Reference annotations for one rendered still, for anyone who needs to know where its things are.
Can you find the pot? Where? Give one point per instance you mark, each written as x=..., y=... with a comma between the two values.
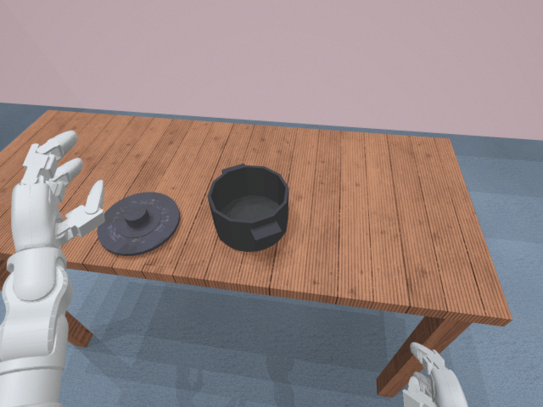
x=249, y=206

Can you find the left robot hand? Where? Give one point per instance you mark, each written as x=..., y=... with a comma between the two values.
x=35, y=211

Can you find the lid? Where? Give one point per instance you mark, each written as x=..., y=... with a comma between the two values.
x=121, y=239

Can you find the right robot hand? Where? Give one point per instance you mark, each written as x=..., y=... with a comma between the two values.
x=442, y=389

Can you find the knob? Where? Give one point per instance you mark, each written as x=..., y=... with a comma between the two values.
x=136, y=214

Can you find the table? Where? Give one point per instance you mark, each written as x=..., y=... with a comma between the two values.
x=375, y=221

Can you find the left robot forearm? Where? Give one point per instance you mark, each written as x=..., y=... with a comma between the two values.
x=34, y=332

